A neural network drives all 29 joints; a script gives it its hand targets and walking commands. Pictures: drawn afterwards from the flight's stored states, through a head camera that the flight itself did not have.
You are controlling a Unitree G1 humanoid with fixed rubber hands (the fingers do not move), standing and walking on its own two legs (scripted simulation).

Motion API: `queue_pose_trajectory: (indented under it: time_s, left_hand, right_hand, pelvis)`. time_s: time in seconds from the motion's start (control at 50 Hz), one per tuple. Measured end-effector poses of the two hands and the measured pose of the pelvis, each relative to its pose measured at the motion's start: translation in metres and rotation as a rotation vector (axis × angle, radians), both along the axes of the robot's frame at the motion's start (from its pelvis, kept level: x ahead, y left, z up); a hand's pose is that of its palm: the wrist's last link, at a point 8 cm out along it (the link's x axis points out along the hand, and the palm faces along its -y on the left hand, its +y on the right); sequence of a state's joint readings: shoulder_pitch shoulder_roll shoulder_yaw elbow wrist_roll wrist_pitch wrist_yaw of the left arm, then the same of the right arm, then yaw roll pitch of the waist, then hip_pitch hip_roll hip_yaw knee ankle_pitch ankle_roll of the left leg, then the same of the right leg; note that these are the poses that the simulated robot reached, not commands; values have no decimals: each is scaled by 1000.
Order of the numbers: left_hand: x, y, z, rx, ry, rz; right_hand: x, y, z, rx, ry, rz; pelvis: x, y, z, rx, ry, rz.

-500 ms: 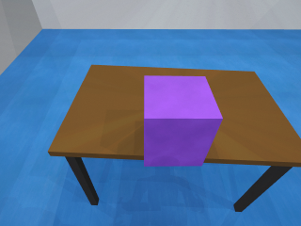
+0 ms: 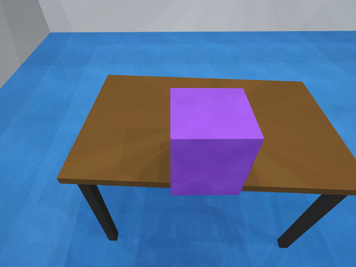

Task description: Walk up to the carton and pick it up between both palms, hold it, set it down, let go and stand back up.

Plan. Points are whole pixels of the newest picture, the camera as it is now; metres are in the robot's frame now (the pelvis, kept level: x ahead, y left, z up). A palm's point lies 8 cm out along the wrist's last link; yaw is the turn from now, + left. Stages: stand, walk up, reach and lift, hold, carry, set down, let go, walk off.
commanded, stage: stand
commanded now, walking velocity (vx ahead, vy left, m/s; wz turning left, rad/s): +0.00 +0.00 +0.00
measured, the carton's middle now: (206, 143) +0.46 -0.06 +0.00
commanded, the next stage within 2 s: none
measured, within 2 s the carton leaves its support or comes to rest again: neither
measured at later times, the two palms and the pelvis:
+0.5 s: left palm out of the picture +0.05 +0.26 -0.13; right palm out of the picture +0.07 -0.27 -0.10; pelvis +0.00 +0.00 +0.00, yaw +0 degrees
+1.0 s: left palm out of the picture +0.05 +0.25 -0.13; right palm out of the picture +0.07 -0.27 -0.11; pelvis +0.01 -0.01 +0.00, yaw +0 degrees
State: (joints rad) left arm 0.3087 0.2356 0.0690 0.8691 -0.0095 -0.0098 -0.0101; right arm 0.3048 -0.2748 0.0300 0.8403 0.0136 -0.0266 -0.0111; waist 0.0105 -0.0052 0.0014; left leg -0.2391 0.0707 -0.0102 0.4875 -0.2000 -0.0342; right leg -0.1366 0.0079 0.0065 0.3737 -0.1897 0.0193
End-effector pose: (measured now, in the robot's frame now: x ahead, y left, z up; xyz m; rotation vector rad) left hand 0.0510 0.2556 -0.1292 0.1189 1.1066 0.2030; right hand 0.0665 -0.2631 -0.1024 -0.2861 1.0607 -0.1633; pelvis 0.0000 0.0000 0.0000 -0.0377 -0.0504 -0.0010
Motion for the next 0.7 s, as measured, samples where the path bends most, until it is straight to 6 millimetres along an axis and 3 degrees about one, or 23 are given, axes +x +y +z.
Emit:
queue_pose_trajectory:
  time_s: [0.7]
  left_hand:
    - [-3,0,2,16,42,7]
  right_hand:
    - [4,-5,-4,5,20,4]
  pelvis:
    - [6,-3,1,5,13,1]
